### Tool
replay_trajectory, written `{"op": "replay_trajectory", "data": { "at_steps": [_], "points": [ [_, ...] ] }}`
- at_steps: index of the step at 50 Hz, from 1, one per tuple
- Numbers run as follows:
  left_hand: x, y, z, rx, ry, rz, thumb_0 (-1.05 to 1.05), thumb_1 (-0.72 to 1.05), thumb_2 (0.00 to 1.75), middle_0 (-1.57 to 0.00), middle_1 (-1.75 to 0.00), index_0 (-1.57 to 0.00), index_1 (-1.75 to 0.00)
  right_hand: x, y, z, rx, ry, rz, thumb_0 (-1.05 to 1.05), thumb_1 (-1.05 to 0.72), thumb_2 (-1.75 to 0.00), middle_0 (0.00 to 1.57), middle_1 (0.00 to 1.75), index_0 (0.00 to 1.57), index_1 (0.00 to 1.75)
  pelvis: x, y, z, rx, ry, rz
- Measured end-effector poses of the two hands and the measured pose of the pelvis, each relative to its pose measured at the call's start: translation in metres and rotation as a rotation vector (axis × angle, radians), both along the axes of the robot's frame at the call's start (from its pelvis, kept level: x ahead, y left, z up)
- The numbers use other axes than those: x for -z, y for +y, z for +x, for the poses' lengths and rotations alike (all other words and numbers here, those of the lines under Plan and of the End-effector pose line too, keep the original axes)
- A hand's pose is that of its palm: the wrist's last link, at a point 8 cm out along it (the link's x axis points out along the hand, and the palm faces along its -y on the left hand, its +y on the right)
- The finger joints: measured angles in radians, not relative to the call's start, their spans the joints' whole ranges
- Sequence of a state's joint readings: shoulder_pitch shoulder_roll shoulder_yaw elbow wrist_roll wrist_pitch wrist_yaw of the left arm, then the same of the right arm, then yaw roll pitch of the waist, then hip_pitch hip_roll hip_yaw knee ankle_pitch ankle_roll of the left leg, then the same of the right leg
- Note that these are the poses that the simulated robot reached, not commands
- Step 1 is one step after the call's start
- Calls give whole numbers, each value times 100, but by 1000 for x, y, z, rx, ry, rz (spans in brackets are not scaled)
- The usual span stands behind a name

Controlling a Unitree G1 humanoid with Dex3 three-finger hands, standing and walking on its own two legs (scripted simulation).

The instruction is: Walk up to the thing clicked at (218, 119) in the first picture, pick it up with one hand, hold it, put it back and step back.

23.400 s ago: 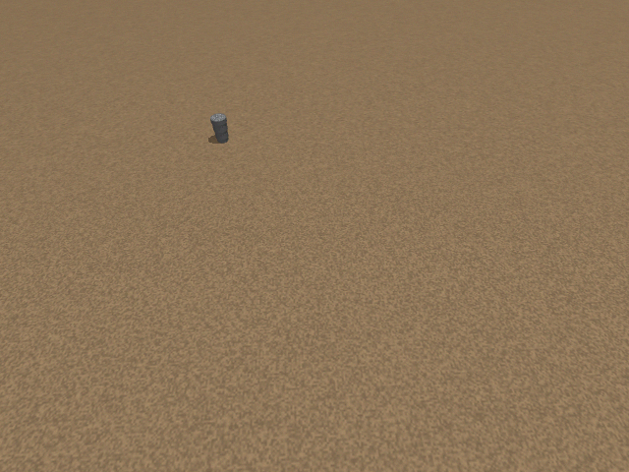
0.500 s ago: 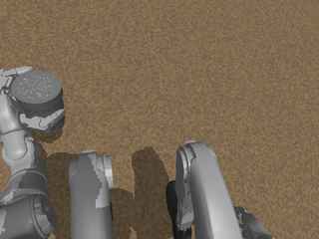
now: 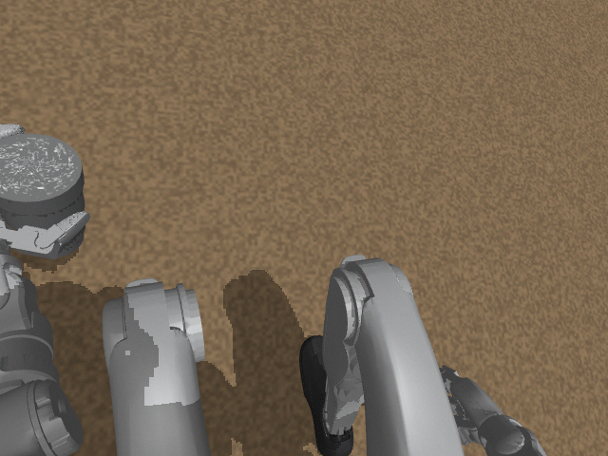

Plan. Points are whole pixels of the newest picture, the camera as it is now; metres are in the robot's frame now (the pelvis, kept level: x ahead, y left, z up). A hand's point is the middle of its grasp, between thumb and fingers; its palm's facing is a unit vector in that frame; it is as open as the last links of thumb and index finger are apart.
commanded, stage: lower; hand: left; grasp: from the side
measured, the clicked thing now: (45, 205) +0.43 +0.28 -0.10
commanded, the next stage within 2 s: loosen in 1.48 s
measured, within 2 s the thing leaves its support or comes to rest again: neither
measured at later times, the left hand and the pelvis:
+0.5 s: hand (53, 203) +0.44 +0.29 -0.14, palm faces +0.37 -0.93 +0.00, open 12.0 cm; pelvis -0.01 +0.01 -0.02, yaw -3 degrees
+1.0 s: hand (61, 207) +0.45 +0.29 -0.17, palm faces +0.40 -0.92 -0.01, open 12.0 cm; pelvis -0.01 +0.01 -0.02, yaw -6 degrees
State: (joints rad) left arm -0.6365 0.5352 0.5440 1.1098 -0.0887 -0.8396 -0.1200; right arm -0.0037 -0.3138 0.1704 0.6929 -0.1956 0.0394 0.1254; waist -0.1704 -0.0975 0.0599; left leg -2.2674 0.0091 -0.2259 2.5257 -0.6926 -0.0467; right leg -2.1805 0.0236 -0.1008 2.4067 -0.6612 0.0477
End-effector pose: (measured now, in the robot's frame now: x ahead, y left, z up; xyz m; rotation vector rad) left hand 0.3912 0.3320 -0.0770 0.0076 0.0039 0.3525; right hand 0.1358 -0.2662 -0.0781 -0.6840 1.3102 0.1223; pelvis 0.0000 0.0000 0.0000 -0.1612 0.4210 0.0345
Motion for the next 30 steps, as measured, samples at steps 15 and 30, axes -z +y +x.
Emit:
{"op": "replay_trajectory", "data": {
  "at_steps": [15, 30],
  "points": [
    [32, -2, 2, -33, 36, -25, 3, -57, 107, -73, -102, -55, -94, -1, 4, -7, -64, 12, -22, 0, -93, -91, 20, 30, 21, 30, 11, 2, -5, 18, -59, -23],
    [73, 1, 14, -42, 30, -18, 3, -55, 106, -73, -100, -55, -93, -15, 4, -20, -154, 93, -124, 0, -93, -91, 20, 30, 21, 30, 19, 9, -6, 39, -116, -69]
  ]
}}
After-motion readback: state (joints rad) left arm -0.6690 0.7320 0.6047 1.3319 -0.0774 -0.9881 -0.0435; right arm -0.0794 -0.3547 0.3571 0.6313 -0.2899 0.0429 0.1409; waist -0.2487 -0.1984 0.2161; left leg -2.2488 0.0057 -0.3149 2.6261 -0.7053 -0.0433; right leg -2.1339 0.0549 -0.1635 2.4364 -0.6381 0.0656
